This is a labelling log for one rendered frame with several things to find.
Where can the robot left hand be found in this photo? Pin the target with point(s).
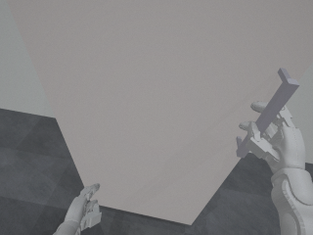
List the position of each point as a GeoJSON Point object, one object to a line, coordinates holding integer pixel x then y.
{"type": "Point", "coordinates": [81, 212]}

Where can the robot right hand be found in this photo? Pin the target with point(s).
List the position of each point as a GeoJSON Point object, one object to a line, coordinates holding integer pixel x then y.
{"type": "Point", "coordinates": [284, 148]}

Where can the robot right forearm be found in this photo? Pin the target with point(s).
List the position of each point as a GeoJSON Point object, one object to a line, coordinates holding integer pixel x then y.
{"type": "Point", "coordinates": [292, 195]}

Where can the handle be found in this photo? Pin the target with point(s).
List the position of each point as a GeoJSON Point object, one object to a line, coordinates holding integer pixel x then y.
{"type": "Point", "coordinates": [280, 98]}

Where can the fridge door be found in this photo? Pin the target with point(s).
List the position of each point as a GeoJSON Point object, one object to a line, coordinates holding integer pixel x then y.
{"type": "Point", "coordinates": [149, 94]}

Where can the robot left forearm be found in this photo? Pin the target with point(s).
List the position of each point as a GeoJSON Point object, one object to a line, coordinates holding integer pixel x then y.
{"type": "Point", "coordinates": [69, 227]}

